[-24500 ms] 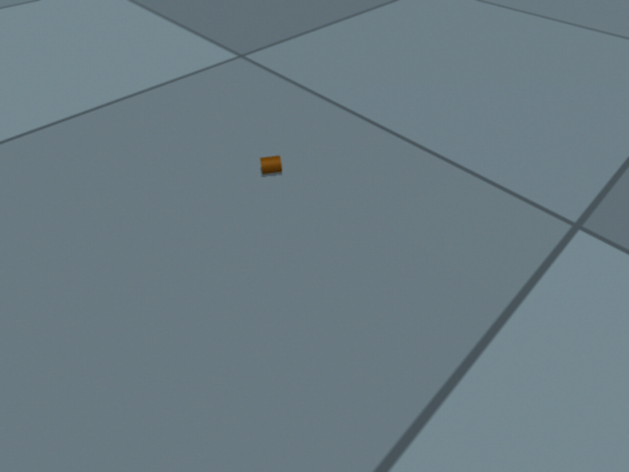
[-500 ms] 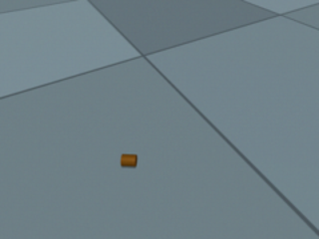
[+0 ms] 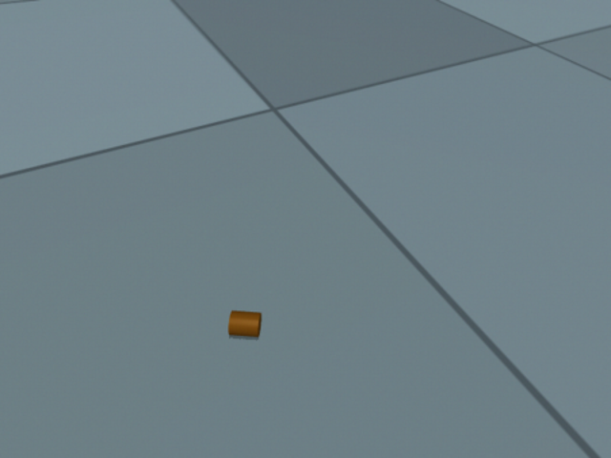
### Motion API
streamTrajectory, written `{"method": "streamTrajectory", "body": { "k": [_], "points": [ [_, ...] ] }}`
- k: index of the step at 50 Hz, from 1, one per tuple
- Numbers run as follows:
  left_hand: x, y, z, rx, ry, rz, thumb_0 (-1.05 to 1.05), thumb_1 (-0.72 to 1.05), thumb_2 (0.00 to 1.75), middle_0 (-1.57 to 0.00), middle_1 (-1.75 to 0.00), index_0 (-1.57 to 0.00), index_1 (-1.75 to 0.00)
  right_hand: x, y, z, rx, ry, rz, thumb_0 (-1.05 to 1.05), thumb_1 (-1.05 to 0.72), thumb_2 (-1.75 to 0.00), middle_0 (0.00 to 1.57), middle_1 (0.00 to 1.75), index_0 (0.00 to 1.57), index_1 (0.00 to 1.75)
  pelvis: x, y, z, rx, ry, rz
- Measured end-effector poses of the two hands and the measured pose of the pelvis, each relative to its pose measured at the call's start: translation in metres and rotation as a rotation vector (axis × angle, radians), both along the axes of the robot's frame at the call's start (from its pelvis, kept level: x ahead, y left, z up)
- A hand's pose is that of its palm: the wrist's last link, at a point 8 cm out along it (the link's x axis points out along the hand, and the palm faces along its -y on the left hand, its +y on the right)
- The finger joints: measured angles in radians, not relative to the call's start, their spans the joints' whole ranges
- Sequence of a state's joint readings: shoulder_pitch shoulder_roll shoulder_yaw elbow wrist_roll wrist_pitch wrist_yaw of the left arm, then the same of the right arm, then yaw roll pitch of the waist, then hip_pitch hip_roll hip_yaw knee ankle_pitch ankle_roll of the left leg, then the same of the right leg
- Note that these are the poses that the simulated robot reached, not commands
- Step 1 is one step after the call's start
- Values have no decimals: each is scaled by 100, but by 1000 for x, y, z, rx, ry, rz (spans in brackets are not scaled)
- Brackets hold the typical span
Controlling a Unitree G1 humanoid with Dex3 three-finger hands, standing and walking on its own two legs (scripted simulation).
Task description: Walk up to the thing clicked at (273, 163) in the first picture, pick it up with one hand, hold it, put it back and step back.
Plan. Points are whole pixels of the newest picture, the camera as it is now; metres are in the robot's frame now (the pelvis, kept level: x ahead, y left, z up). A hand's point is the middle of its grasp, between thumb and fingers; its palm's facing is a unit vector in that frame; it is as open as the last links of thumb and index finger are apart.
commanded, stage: walk up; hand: left
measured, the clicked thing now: (245, 323) +0.67 +0.20 -0.73
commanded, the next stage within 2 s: none
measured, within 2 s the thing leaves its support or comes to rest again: neither
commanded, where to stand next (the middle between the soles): +0.28 -0.04 m, yaw -1 degrees
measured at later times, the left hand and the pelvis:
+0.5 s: hand (158, 385) +0.25 +0.24 -0.12, palm faces -0.04 -0.92 -0.39, open 7.3 cm; pelvis +0.16 -0.02 +0.00, yaw -1 degrees
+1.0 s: hand (160, 368) +0.29 +0.26 -0.16, palm faces -0.06 -0.93 -0.35, open 7.3 cm; pelvis +0.23 -0.01 -0.01, yaw -3 degrees
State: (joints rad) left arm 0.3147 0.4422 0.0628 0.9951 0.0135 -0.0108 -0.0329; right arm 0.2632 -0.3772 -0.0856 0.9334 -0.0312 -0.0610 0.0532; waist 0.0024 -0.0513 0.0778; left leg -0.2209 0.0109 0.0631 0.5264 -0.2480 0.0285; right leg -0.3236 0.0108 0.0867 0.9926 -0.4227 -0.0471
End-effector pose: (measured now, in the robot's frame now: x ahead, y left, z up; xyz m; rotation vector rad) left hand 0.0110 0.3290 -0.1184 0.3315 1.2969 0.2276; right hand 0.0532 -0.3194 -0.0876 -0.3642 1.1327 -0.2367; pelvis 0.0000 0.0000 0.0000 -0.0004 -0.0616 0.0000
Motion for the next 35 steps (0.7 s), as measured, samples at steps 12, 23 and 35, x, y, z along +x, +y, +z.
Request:
{"method": "streamTrajectory", "body": {
  "k": [12,23,35],
  "points": [
    [137,-18,22,-5,-110,-124,1,91,90,-20,-30,-21,-30,31,0,-16,62,60,-47,0,-90,-90,21,30,20,30,78,-7,2,19,-3,-30],
    [227,-49,37,24,-260,-120,0,91,90,-20,-30,-21,-30,131,-16,-34,91,40,2,0,-91,-90,20,30,20,30,150,-26,-4,-1,-5,-22],
    [260,-17,-7,-9,-130,-66,0,91,90,-20,-30,-21,-30,213,3,-21,-15,9,25,0,-91,-90,20,30,20,30,210,2,-17,-5,11,-31]
  ]
}}
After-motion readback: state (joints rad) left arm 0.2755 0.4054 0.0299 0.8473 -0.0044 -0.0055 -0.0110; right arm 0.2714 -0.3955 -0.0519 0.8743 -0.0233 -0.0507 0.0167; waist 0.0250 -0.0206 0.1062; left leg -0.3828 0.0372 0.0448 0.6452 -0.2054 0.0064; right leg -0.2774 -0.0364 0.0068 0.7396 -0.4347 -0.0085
